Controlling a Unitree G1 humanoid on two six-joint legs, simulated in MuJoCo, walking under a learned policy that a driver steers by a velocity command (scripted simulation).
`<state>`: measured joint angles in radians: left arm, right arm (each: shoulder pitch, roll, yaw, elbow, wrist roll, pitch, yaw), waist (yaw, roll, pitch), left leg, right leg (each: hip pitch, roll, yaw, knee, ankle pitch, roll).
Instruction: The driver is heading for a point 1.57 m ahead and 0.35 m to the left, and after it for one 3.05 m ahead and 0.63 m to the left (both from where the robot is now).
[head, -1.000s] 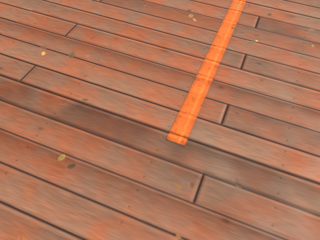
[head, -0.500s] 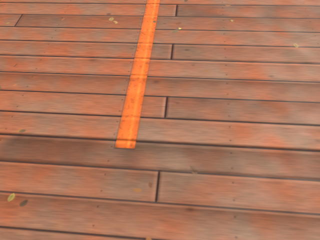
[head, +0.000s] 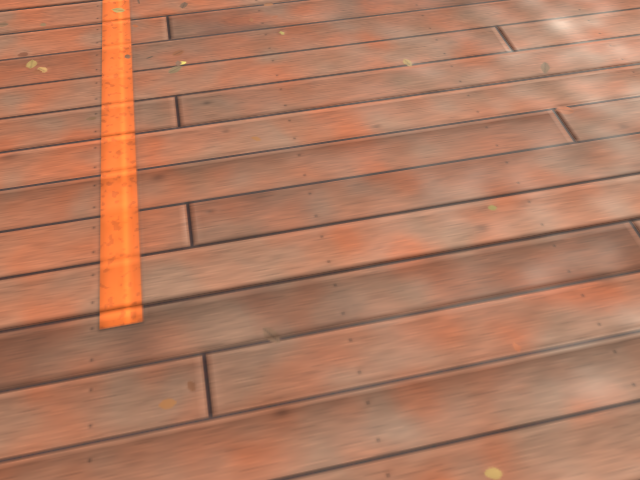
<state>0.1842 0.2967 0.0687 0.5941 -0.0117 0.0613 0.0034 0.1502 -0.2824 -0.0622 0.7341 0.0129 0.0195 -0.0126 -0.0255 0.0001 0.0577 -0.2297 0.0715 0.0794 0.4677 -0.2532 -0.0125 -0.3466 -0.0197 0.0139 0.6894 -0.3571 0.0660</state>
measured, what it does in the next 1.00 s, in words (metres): walks ahead: right foot, then left foot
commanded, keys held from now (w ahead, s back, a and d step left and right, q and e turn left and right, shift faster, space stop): no key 0.12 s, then w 0.78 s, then w+q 0.10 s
